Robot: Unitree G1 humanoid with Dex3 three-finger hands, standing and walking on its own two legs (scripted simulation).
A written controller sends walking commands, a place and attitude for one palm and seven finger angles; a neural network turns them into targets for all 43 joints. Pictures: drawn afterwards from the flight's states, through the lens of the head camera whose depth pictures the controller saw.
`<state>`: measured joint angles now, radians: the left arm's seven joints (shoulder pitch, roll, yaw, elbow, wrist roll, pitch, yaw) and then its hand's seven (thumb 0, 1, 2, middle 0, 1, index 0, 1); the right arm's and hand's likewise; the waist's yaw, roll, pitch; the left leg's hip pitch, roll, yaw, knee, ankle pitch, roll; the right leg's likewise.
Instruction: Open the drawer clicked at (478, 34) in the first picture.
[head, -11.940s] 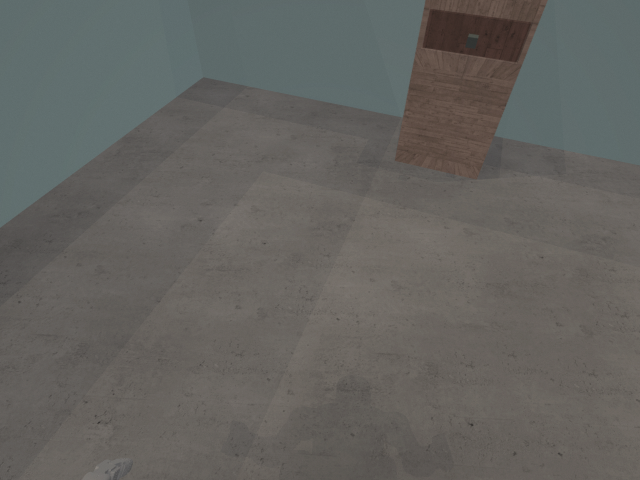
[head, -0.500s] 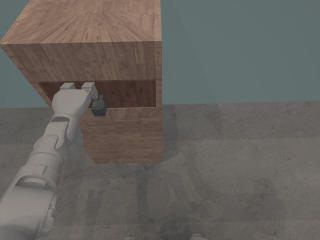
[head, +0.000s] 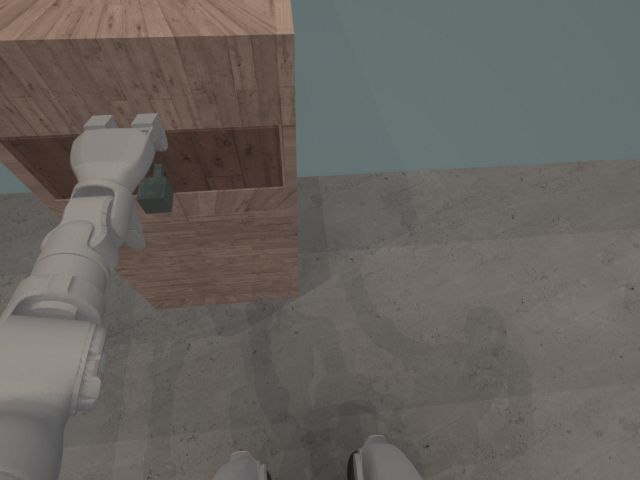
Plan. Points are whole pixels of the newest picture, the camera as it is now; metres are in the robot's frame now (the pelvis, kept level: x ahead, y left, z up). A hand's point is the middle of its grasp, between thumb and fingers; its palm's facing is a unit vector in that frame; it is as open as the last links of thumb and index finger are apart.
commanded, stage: move the hooked fingers above the handle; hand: left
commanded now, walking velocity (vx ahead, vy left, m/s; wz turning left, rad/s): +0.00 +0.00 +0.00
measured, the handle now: (157, 185) +0.55 +0.21 -0.05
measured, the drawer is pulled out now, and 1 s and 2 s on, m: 0.00 0.00 0.00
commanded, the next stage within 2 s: lower the fingers behind the handle in 1.00 s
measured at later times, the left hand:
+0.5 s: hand (129, 177) +0.51 +0.22 +0.02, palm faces -0.04 -0.02 -1.00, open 13.8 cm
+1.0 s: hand (128, 182) +0.51 +0.22 +0.02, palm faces -0.07 -0.01 -1.00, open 13.7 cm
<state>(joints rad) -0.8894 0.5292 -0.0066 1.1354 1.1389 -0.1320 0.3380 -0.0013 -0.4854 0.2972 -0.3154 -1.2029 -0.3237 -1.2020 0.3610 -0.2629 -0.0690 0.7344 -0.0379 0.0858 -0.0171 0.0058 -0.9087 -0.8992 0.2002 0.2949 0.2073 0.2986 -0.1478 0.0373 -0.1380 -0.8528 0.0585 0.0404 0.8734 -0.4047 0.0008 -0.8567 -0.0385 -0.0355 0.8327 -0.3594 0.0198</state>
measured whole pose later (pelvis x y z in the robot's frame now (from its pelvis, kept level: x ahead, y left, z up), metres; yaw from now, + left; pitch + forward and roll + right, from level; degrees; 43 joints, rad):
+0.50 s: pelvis +0.00 +0.00 +0.00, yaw +0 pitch +23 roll -2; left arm -0.93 0.55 0.01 1.16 1.13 -0.11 0.34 0.00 -0.49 0.30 -0.32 -1.20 -0.32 -1.20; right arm 0.36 -0.26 -0.05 0.72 -0.04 0.09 -0.01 0.00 -0.91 -0.90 0.20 0.30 0.21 0.30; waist -0.17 0.05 -0.14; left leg -0.89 0.06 0.04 0.91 -0.42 0.01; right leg -0.89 -0.03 -0.03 0.85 -0.36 0.02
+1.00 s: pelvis +0.00 +0.00 +0.00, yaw -1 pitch +23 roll -1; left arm -0.89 0.54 0.03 1.15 1.12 -0.07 0.34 0.00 -0.48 0.30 -0.34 -1.22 -0.34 -1.22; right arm 0.35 -0.27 -0.05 0.72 -0.04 0.11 -0.01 0.00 -0.91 -0.90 0.20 0.29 0.21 0.30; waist -0.15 0.06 -0.14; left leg -0.88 0.07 0.04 0.90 -0.42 0.00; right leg -0.88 -0.03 -0.03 0.84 -0.36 0.02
